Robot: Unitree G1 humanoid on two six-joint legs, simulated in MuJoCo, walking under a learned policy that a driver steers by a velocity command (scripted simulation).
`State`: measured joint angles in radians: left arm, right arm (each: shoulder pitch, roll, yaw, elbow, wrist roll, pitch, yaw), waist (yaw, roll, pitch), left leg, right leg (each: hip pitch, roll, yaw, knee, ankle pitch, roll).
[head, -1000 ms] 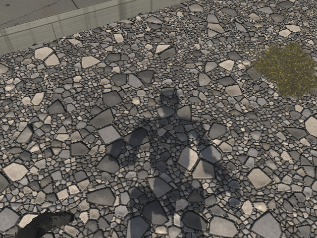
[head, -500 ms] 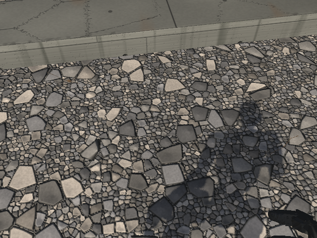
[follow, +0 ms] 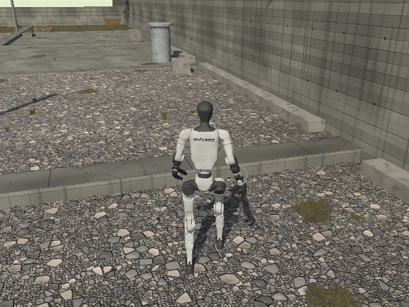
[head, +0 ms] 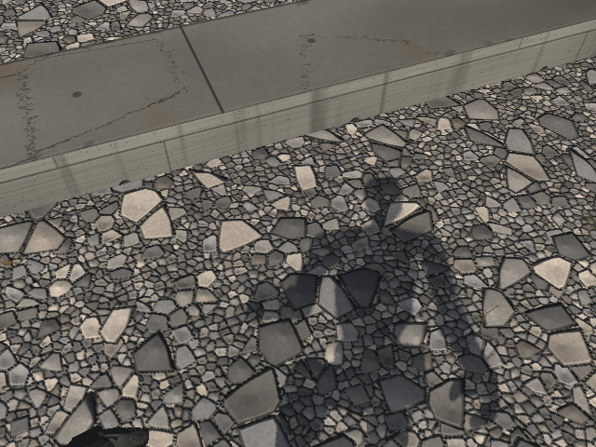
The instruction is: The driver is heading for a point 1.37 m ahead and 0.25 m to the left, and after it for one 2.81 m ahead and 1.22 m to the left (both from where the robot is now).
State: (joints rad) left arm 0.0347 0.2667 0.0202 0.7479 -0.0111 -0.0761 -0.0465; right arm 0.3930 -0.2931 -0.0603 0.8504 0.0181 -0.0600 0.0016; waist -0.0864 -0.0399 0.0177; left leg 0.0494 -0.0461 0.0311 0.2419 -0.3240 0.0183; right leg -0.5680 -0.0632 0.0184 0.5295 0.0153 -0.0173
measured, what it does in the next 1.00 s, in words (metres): walks ahead: right foot, then left foot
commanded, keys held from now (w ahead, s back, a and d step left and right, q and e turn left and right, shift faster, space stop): w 1.00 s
